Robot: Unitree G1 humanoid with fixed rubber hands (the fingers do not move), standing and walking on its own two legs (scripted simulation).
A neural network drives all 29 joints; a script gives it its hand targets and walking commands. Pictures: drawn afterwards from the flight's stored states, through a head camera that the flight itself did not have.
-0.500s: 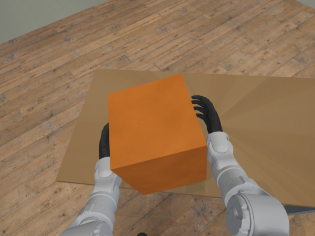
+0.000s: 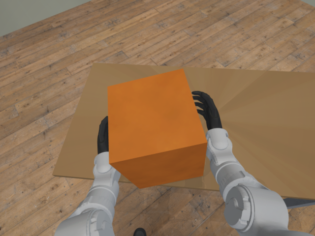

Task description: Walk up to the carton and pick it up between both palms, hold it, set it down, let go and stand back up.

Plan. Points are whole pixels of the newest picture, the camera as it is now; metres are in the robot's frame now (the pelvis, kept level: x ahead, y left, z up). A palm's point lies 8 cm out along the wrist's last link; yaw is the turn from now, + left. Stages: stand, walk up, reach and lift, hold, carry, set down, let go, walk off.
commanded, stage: set down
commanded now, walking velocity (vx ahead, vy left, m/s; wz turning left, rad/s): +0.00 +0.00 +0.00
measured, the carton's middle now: (159, 134) +0.40 +0.04 -0.04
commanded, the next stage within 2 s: none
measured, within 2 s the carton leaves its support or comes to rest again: rests again in 0.90 s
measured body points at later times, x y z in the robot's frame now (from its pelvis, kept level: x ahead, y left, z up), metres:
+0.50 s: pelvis -0.01 +0.00 -0.01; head +0.13 +0.00 +0.42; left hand +0.38 +0.18 -0.03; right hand +0.44 -0.11 -0.01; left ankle +0.03 +0.14 -0.73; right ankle -0.01 -0.10 -0.73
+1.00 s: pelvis -0.01 +0.00 -0.02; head +0.12 +0.00 +0.41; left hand +0.39 +0.18 -0.04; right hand +0.45 -0.11 -0.02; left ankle +0.03 +0.14 -0.73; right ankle -0.01 -0.10 -0.73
